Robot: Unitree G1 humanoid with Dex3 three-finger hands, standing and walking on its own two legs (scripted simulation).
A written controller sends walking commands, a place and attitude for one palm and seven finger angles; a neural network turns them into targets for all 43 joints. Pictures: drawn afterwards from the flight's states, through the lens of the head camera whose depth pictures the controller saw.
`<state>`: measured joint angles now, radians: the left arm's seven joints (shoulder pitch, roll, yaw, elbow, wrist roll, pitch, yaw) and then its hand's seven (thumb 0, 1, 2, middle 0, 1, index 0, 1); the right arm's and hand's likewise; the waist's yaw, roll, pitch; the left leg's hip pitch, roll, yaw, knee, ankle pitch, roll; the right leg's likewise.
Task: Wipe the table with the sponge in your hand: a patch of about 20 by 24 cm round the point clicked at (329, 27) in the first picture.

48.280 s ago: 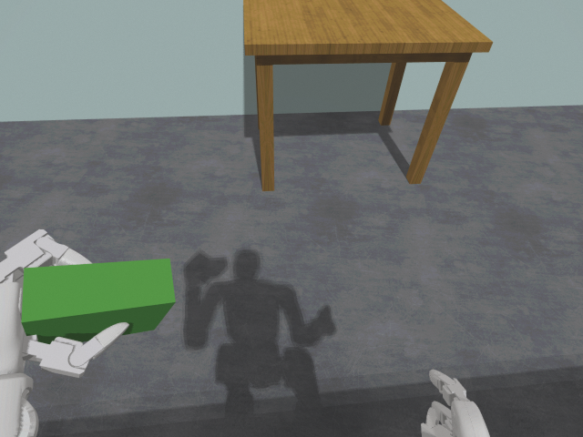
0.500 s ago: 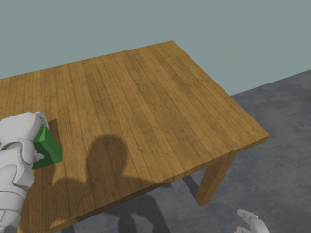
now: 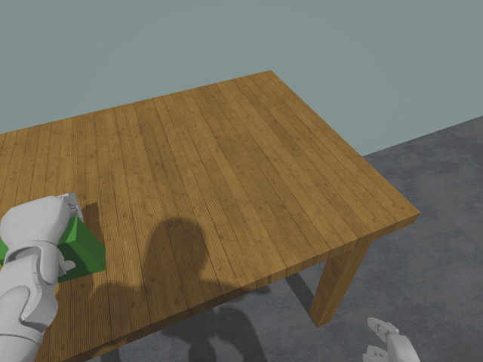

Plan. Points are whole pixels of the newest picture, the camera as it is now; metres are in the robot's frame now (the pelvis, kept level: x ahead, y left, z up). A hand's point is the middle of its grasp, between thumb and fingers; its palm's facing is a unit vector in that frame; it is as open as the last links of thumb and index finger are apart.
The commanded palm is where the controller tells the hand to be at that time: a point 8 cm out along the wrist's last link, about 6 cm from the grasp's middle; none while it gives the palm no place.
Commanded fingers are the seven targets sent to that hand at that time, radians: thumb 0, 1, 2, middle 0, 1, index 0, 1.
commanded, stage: wipe back along the first lane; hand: left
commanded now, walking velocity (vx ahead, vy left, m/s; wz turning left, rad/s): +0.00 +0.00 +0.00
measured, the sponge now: (63, 258) +0.27 +0.36 +0.02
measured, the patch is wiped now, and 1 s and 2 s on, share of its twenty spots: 1.00 1.00 1.00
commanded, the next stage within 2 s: lift the sponge slowly off the table in 0.72 s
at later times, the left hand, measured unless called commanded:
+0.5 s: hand (61, 265) +0.23 +0.31 +0.08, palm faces +0.04 -0.05 -1.00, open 9.2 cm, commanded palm +0.18 +0.29 +0.10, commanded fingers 0.00 0.10 1.30 -1.20 -1.60 -1.20 -1.60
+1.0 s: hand (59, 292) +0.19 +0.29 +0.07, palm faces +0.06 -0.08 -1.00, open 9.1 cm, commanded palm +0.15 +0.28 +0.11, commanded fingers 0.00 0.10 1.30 -1.20 -1.60 -1.20 -1.60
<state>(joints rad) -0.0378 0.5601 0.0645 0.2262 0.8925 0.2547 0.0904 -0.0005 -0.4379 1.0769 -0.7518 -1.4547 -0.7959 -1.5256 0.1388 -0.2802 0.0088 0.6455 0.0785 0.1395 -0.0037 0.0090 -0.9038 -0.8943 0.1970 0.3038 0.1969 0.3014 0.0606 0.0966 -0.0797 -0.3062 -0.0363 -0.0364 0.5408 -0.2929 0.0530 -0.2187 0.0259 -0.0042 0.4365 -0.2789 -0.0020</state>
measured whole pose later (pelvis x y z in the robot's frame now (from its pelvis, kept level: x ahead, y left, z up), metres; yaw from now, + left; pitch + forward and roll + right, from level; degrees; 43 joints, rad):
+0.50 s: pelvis +0.01 -0.01 +0.00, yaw +0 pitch +2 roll -1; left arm 0.22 0.51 0.06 -0.06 0.88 0.32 0.11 0.02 -0.43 1.07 -0.74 -1.47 -0.79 -1.53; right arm 0.08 -0.27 0.02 0.62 0.07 0.12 0.00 0.01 -0.90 -0.89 0.20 0.30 0.20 0.30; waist 0.08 0.10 -0.08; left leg -0.27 -0.02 -0.04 0.55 -0.31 0.04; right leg -0.19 0.04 0.00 0.46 -0.31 -0.02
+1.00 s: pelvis -0.01 -0.02 +0.00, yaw -1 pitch -1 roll -1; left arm 0.31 0.49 0.02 -0.16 0.88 0.36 0.12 0.03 -0.43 1.07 -0.74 -1.47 -0.80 -1.51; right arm 0.08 -0.26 0.02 0.64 0.07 0.12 -0.02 0.01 -0.90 -0.89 0.20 0.30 0.20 0.30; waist 0.09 0.10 -0.07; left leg -0.24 -0.02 -0.03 0.55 -0.29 0.03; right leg -0.17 0.04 0.00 0.48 -0.29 -0.02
